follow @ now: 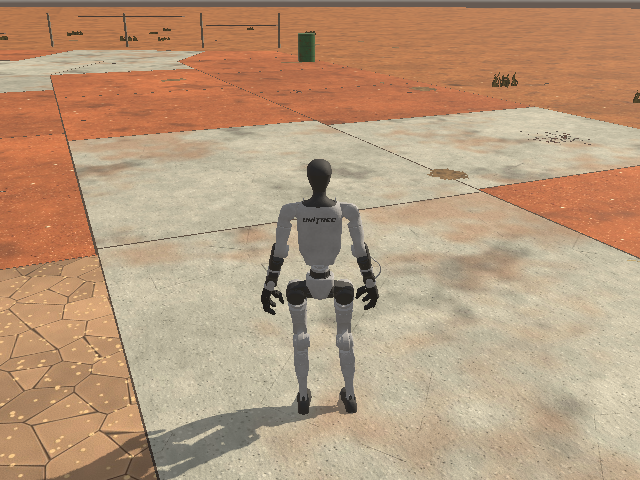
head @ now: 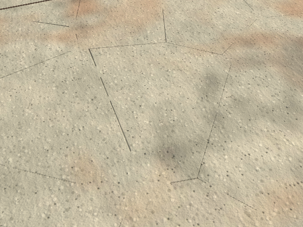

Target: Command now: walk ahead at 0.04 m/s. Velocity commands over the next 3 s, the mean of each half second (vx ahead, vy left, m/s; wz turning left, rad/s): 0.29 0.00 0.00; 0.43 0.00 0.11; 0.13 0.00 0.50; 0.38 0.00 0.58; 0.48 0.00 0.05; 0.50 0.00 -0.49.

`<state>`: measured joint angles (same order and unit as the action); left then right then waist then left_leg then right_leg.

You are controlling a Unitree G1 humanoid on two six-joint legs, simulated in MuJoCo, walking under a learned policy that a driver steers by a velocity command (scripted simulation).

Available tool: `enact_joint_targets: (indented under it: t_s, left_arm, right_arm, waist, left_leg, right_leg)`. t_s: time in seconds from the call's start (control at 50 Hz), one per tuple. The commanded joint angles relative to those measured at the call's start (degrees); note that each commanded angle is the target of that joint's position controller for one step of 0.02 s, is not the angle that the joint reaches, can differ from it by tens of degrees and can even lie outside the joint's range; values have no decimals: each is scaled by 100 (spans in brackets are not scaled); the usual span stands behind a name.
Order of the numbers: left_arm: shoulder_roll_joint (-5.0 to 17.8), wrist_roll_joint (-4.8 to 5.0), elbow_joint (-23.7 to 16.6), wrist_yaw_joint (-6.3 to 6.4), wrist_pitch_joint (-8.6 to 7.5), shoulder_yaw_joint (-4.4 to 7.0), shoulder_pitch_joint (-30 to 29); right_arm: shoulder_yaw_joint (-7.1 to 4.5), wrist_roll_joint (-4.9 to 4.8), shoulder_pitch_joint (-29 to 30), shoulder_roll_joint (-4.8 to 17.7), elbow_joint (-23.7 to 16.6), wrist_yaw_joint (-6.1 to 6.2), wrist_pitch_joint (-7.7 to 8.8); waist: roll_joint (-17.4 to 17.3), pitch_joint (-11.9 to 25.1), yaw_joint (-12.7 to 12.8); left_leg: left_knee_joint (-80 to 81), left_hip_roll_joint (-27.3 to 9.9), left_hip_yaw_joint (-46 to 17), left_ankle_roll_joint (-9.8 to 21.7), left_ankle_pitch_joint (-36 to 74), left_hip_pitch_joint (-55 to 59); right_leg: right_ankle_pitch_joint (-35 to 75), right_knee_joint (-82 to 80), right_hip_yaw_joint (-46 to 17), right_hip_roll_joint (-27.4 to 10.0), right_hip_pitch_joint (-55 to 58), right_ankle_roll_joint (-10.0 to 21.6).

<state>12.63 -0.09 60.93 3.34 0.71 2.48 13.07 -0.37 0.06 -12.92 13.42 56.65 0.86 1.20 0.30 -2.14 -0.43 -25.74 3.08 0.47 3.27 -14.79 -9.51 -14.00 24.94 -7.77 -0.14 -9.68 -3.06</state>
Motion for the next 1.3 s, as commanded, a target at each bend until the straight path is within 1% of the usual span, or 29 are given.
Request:
enact_joint_targets:
  t_s: [0.02,0.06,0.08,0.1,0.14,0.2,0.26,0.32,0.34,0.36,0.38,0.4,0.42,0.46,0.5,0.62,0.74,0.8,0.84,0.86,0.88,0.9,0.92,0.94,0.96,1.04,1.16,1.24,1.3]
  left_arm:
    - [508,2,-25,22,-36,60,265]
    - [494,49,-61,26,-50,53,150]
    - [519,63,-178,8,-110,46,-33]
    - [551,78,-319,-30,-205,34,-271]
    - [611,137,-423,-130,-368,67,-452]
    - [590,177,-396,-253,-557,97,-400]
    - [417,163,-367,-329,-642,63,-388]
    - [530,175,10,-329,-584,147,560]
    - [662,196,109,-296,-569,200,1018]
    - [1126,150,158,-250,-571,287,1639]
    - [1632,33,217,-346,-641,348,2004]
    - [1291,20,99,-404,-744,228,1460]
    - [969,44,-80,-440,-803,130,975]
    - [780,47,-269,-494,-802,38,475]
    - [631,-3,-221,-464,-743,-21,685]
    - [841,-11,-193,-276,-651,-17,1132]
    - [913,96,-73,-221,-559,48,1542]
    - [1131,42,-184,-196,-465,150,1280]
    - [1091,-55,-289,-184,-362,144,1162]
    - [905,-177,-456,-167,-372,62,1313]
    - [38,-165,-434,-289,-522,-175,2135]
    - [601,-3,-426,-335,-725,-66,1668]
    - [866,137,-680,-349,-840,-4,1031]
    - [954,110,-784,-290,-884,14,673]
    - [1043,52,-864,-218,-858,92,475]
    - [761,-45,-1180,-87,-568,114,509]
    - [781,-34,-1637,-31,-338,112,-503]
    - [886,16,-1883,-89,-335,129,-1070]
    - [1083,39,-1868,-150,-450,211,-816]
  right_arm:
    - [-110,1,-214,630,-93,28,35]
    - [-205,-68,-321,931,-55,69,0]
    - [-259,-97,-490,1111,-30,87,-1]
    - [-322,-103,-598,1266,-23,105,27]
    - [-352,-32,-695,1231,-39,110,157]
    - [-333,-145,-509,1033,-190,77,247]
    - [-375,-187,-506,1189,-208,55,190]
    - [-337,-219,-458,1110,-239,17,138]
    - [-246,-174,-366,855,-282,-12,171]
    - [-95,-43,-231,361,-435,-77,222]
    - [-115,-148,-204,318,-708,-53,336]
    - [-193,-280,-110,742,-730,-54,425]
    - [-229,-328,-85,880,-729,-95,479]
    - [-291,-178,-91,918,-645,-101,501]
    - [-298,-128,-19,785,-623,-153,447]
    - [-194,-110,1196,429,-1098,-178,389]
    - [-144,-164,2031,440,-1451,-348,454]
    - [-264,-165,1521,736,-1364,-412,480]
    - [-503,-189,-52,1135,-895,-372,415]
    - [-600,-102,-908,1511,-723,-320,370]
    - [-626,-31,-998,1752,-638,-370,367]
    - [-498,-44,-743,1229,-694,-358,369]
    - [-455,-35,-185,1084,-832,-331,399]
    - [-428,-36,257,999,-968,-336,428]
    - [-414,-21,463,938,-1036,-339,440]
    - [-425,29,371,1029,-992,-264,413]
    - [-538,-114,94,1319,-1019,-21,120]
    - [-565,-121,-20,1324,-1014,77,-53]
    - [-557,-143,204,1255,-1175,127,-143]
  waist:
    - [-111,145,-7]
    - [-504,-60,-113]
    - [-801,-234,-197]
    - [-964,-482,-276]
    - [-820,-745,-293]
    - [-431,-522,-149]
    - [-637,-216,-66]
    - [-448,-10,397]
    - [-203,70,639]
    - [1084,340,815]
    - [1837,400,744]
    - [964,-67,530]
    - [746,-366,353]
    - [510,-400,128]
    - [579,-307,131]
    - [357,-421,373]
    - [363,-639,423]
    - [578,-77,0]
    - [597,941,-767]
    - [-185,1631,-904]
    - [-1796,2452,-289]
    - [-1103,2198,-487]
    - [-805,1353,-390]
    - [-32,964,-226]
    - [212,651,-78]
    - [-159,550,289]
    - [-465,776,40]
    - [-639,599,-114]
    - [-822,596,84]
  left_leg:
    - [713,-528,-578,86,89,-16]
    - [1108,-763,-1084,380,-2040,-75]
    - [1491,-1277,-1800,674,-2936,-30]
    - [1847,-1837,-2524,995,-3265,-168]
    - [2103,-2339,-3110,1340,-2731,72]
    - [1993,-1997,-2282,1017,-1611,568]
    - [1737,-1463,-1302,842,-933,-33]
    - [1001,-1188,-981,682,-1162,-1180]
    - [228,-964,-713,483,-921,-1613]
    - [-1992,-434,26,50,-1006,-2246]
    - [-3427,80,-160,6,-1788,-3410]
    - [-4214,-374,-649,129,-1452,-3837]
    - [-4315,-617,-691,233,-794,-4011]
    - [-3872,-946,-539,174,81,-3700]
    - [-3530,-1036,-319,23,583,-3330]
    - [-1677,-866,50,-317,1657,-3184]
    - [-487,-666,61,-60,1834,-2946]
    - [-457,-363,261,223,1287,-2091]
    - [-499,-42,433,539,1220,14]
    - [-671,-1052,-1021,882,1598,1785]
    - [234,-2399,-4091,2028,1039,3429]
    - [667,-2231,-4255,1833,1515,3153]
    - [634,-2068,-3259,1618,2500,2308]
    - [672,-1849,-2544,1483,3458,1409]
    - [756,-1667,-2036,1419,4074,701]
    - [1027,-1345,-1402,1443,4684,-458]
    - [840,-1029,-1409,987,3461,-578]
    - [668,-1030,-1984,860,2158,-299]
    - [233,-954,-2514,711,1962,-34]
  right_leg:
    - [512,-178,148,16,-47,141]
    - [-772,496,565,325,-590,196]
    - [-1090,997,696,314,-1131,242]
    - [-1098,1557,698,94,-1493,294]
    - [-1452,2715,456,-305,-2382,388]
    - [-1136,2276,542,-540,-2574,492]
    - [-518,1033,1014,-220,-1199,380]
    - [250,324,1356,178,629,331]
    - [21,73,944,-75,1246,456]
    - [-871,-687,-854,-1348,1742,877]
    - [-2267,-1618,-3290,-2305,1977,1725]
    - [-2821,-1701,-3281,-2369,1559,1812]
    - [-2474,-1713,-2577,-2083,1297,1594]
    - [-929,-1766,-1373,-1577,980,1261]
    - [321,-1816,-558,-1222,811,1138]
    - [1832,-1989,298,-972,641,1253]
    - [2161,-1865,459,-1331,1379,1252]
    - [4172,-1038,681,-1457,1934,1088]
    - [5372,1009,1068,-1120,1504,827]
    - [3480,2823,1216,-771,30,626]
    - [-1505,4878,841,486,-2096,226]
    - [-1850,5579,78,281,-2559,319]
    - [-1489,5629,155,41,-2822,359]
    - [-1096,5362,212,-209,-2601,334]
    - [-927,5055,301,-349,-2422,281]
    - [-675,3905,343,-391,-1802,82]
    - [688,1956,351,-17,-1637,-147]
    - [538,1135,170,154,-1625,-170]
    - [355,241,119,212,-1148,-49]
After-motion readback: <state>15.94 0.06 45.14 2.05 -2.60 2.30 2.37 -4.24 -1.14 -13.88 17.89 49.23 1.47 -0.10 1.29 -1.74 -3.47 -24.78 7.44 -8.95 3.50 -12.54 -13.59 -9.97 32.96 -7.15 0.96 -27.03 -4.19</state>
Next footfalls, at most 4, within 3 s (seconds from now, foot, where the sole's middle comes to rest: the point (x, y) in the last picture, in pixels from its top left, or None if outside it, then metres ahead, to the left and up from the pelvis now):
0.34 right None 0.12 -0.17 -0.78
0.84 left None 0.50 0.05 -0.78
1.34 right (184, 199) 0.64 -0.13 -0.78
1.82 left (124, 217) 0.56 0.14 -0.78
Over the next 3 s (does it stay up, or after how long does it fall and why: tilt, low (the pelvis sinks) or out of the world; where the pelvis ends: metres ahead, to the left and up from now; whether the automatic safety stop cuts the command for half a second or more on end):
stays up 1.03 0.44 0.00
